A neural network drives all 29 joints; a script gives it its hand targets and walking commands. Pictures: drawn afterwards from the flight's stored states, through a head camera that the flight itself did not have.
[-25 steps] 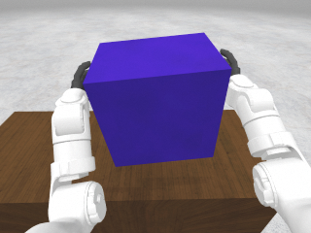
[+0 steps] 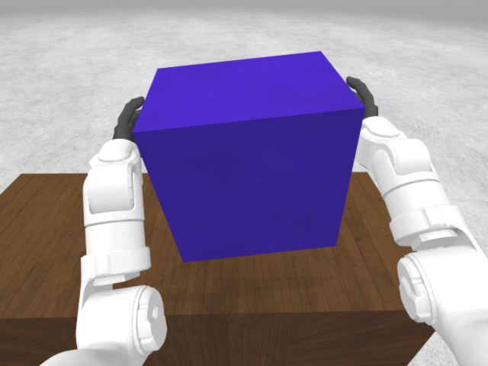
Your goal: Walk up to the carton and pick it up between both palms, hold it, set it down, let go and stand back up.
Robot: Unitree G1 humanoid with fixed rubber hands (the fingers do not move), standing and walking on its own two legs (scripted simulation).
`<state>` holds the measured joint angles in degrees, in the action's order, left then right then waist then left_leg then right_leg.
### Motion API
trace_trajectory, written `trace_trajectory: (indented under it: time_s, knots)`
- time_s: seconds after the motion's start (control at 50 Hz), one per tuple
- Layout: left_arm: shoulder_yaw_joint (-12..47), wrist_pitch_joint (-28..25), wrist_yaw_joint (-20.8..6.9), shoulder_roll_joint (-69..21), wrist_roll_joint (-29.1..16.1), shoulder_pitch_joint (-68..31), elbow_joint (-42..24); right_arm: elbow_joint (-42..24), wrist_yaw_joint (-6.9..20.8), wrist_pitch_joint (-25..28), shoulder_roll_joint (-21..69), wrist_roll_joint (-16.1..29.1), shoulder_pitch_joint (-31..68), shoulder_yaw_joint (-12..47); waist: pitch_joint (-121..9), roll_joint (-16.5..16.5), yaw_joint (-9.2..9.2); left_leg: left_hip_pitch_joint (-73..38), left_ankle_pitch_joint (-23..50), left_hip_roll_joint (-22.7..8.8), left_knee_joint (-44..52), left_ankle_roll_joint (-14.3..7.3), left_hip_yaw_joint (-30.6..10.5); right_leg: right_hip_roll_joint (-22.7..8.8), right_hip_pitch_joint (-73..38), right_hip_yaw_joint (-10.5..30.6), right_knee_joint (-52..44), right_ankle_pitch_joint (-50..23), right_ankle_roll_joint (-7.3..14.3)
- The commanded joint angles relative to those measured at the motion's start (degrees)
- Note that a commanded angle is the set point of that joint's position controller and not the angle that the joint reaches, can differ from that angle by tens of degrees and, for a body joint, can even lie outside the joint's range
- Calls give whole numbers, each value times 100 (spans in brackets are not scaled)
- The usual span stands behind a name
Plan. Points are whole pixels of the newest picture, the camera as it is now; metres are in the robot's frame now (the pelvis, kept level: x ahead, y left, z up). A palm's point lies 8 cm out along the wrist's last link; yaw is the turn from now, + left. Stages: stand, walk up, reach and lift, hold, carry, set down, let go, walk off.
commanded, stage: hold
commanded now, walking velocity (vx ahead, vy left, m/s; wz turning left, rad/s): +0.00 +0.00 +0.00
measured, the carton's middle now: (249, 160) +0.39 +0.00 +0.20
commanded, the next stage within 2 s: none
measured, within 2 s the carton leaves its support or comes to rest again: neither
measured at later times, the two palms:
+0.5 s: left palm (128, 144) +0.34 +0.18 +0.26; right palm (371, 133) +0.35 -0.18 +0.27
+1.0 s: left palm (129, 144) +0.35 +0.18 +0.25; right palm (368, 132) +0.36 -0.18 +0.26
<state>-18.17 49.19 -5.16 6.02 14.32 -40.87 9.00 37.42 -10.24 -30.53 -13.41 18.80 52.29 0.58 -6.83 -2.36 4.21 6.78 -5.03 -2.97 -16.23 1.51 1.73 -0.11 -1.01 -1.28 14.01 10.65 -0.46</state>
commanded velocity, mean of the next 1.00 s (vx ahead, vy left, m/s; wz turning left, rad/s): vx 0.00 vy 0.00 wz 0.00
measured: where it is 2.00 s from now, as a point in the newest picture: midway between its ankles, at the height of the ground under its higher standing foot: outside the picture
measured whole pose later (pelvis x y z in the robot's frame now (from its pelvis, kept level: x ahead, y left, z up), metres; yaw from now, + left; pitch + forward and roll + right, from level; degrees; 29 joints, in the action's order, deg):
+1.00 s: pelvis -0.01 +0.01 +0.00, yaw +0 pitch -5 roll -1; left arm -18.9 48.8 -4.9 4.7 15.6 -42.9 10.4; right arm 37.7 -8.8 -29.8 -13.3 16.4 51.6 -1.1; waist -5.8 -1.7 4.8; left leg 6.9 -4.8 -2.6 -16.9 0.8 2.0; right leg -0.5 -1.0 -0.9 14.1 10.0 -0.9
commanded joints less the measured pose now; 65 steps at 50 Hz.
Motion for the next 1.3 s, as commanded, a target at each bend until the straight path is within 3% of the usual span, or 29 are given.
trace_trajectory:
  time_s: [0.0,0.02,0.04,0.08,0.16,0.22,0.28,0.34,0.42,0.52,0.56,0.7,0.78,0.88,1.0,1.1,1.2,1.28]
  knots:
    - [2210,-445,-817,-2641,-1097,-3839,-794,-1667,867,190,3164,797,3779,1347,-1743,346,21,-1496,1091,451,-146,-47,6,380,675,-11,-269,-905,-159]
    - [2210,-444,-816,-2639,-1096,-3834,-798,-1677,864,189,3168,799,3776,1354,-1744,341,21,-1497,1093,453,-148,-48,7,380,670,-11,-268,-917,-162]
    - [2704,-498,-815,-2914,-1421,-3999,-1506,-2122,808,217,3291,745,3497,1301,-2215,448,406,-1630,1461,467,-342,50,-72,441,407,15,-104,-1527,-135]
    - [2594,-467,-820,-2821,-1354,-4012,-1433,-2111,757,117,3167,761,3429,1260,-1925,521,392,-1578,1436,528,-366,113,-59,419,376,22,-114,-1600,-150]
    - [2086,-342,-917,-2542,-901,-3731,-751,-1626,791,-3,3127,549,3379,1188,-1284,404,176,-1167,634,519,-77,-43,-10,326,492,38,-203,-963,-131]
    - [2063,-307,-958,-2580,-899,-3581,-850,-2063,792,65,3233,692,3610,1439,-1630,261,23,-1241,1034,521,-156,-85,-9,378,228,45,-128,-1350,-147]
    - [2188,-344,-948,-2674,-1067,-3658,-1027,-2380,785,88,3221,744,3713,1488,-1901,178,61,-1423,1346,538,-270,-65,-1,434,235,15,-110,-1578,-166]
    - [2036,-345,-925,-2605,-1009,-3655,-907,-2239,829,78,3221,663,3703,1428,-1647,69,0,-1373,1089,530,-179,-126,32,425,413,5,-192,-1251,-145]
    - [2121,-377,-895,-2633,-1055,-3921,-1032,-2177,854,120,3289,594,3740,1366,-1753,93,53,-1356,841,516,-131,-140,46,389,499,25,-206,-1016,-138]
    - [2077,-367,-917,-2615,-958,-3990,-538,-1661,891,117,3243,347,3700,1113,-1389,205,129,-1146,177,477,31,-175,65,346,722,25,-295,-363,-75]
    - [2194,-382,-907,-2705,-1015,-4094,-579,-1588,897,131,3226,342,3736,1049,-1446,380,198,-1178,249,460,7,-112,16,344,750,15,-265,-412,-50]
    - [2085,-429,-942,-2731,-949,-4105,-171,-1229,946,188,3106,294,3828,880,-1363,439,228,-1091,71,433,68,-98,-20,332,773,-5,-312,-206,-6]
    - [2201,-530,-857,-2878,-1069,-4305,-520,-1418,1023,290,3204,463,3945,1028,-1824,551,149,-1227,546,406,-34,-24,-67,397,635,-28,-197,-499,-9]
    - [1921,-436,-802,-2758,-881,-3799,-279,-1425,1032,294,3103,497,3832,1163,-1565,253,-19,-1296,789,453,-82,-100,-18,410,539,17,-254,-711,-45]
    - [2170,-454,-822,-2785,-1084,-3962,-707,-1898,957,313,3210,576,3916,1219,-1808,225,100,-1344,981,492,-193,-100,-7,416,493,15,-233,-916,-98]
    - [2318,-443,-809,-2779,-1096,-4057,-830,-1720,907,204,3227,505,3635,1162,-1648,397,242,-1296,690,502,-134,-51,-18,362,569,47,-234,-831,-95]
    - [2297,-435,-834,-2762,-1059,-4015,-672,-1797,881,197,3249,498,3754,1168,-1655,447,198,-1264,602,501,-106,-64,-25,349,629,21,-222,-760,-111]
    - [2289,-404,-832,-2803,-1054,-3802,-867,-1942,868,196,3170,598,3652,1259,-1833,434,171,-1457,1101,486,-213,-6,-22,415,448,2,-172,-1113,-97]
